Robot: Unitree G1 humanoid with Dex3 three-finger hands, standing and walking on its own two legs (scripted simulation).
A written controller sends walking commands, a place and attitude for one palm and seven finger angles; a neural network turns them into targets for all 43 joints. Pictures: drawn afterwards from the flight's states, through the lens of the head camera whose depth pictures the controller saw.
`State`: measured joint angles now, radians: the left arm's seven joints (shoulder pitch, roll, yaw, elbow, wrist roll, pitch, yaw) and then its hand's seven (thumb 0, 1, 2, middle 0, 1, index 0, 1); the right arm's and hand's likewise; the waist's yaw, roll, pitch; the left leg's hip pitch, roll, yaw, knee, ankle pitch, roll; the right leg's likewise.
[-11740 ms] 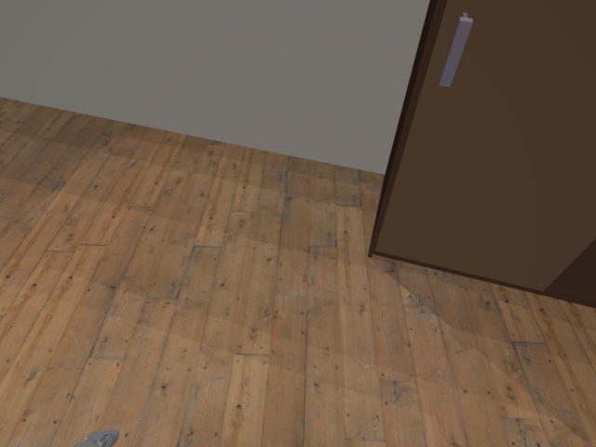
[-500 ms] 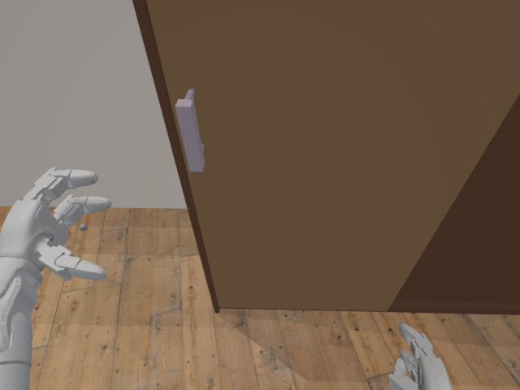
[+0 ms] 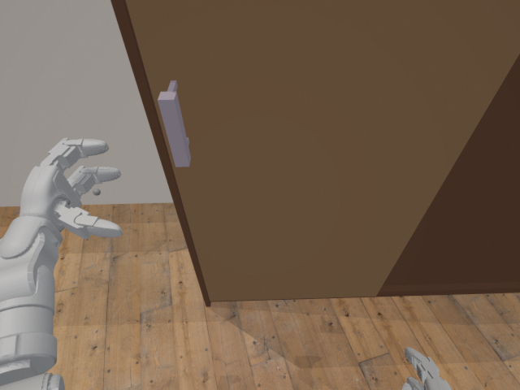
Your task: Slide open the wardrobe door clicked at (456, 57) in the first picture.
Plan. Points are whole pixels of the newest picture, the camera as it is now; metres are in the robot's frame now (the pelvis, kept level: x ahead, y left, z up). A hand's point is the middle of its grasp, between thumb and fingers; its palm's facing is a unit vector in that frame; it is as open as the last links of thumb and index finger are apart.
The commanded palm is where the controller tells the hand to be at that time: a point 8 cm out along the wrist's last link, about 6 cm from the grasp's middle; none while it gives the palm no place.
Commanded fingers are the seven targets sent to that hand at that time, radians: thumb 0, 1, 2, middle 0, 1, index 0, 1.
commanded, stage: move the hooked fingers beside the handle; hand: left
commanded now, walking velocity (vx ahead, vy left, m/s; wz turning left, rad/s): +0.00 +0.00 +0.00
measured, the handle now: (178, 124) +0.54 +0.19 +0.14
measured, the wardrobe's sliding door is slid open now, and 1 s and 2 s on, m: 0.00 0.00 0.00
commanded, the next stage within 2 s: feel for the door with the fingertips in 1.82 s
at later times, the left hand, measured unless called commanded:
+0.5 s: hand (121, 164) +0.41 +0.25 +0.15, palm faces +0.09 -1.00 +0.00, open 14.0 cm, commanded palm +0.38 +0.30 +0.15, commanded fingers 0.00 -0.50 0.30 -0.30 -1.20 -0.30 -1.20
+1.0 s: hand (139, 140) +0.48 +0.24 +0.14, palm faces +0.07 -1.00 +0.02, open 14.0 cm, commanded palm +0.45 +0.30 +0.14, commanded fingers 0.00 -0.50 0.30 -0.30 -1.20 -0.30 -1.20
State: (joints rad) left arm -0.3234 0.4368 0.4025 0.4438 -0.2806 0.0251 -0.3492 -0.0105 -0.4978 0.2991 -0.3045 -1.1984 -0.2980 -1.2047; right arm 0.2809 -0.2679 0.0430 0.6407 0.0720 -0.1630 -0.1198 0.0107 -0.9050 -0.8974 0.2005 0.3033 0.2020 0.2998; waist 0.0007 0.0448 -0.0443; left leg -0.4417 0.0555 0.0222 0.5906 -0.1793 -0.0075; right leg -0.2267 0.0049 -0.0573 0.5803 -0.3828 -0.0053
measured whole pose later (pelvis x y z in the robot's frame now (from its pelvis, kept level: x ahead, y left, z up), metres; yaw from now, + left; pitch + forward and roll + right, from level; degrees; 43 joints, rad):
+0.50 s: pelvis +0.00 +0.00 +0.00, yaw +0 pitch +4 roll -1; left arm -0.56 0.46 0.38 0.72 -0.22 -0.04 -0.30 -0.01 -0.50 0.30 -0.30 -1.20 -0.30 -1.20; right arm 0.30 -0.27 0.03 0.66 0.06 -0.10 -0.11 0.01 -0.91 -0.90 0.20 0.30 0.20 0.30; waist -0.03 0.03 -0.06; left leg -0.51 0.06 0.02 0.63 -0.20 -0.01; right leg -0.29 0.01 -0.05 0.61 -0.40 0.00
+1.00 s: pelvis +0.01 +0.00 -0.01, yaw -2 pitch +9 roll -2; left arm -0.82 0.57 0.43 1.06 -0.16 -0.15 -0.32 -0.01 -0.50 0.30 -0.30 -1.20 -0.30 -1.20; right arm 0.39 -0.28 0.01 0.69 0.05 -0.02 -0.08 0.01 -0.91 -0.90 0.20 0.30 0.20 0.30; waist -0.10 0.02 -0.07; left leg -0.63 0.08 0.03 0.70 -0.23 0.00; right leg -0.41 0.02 -0.04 0.67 -0.42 0.00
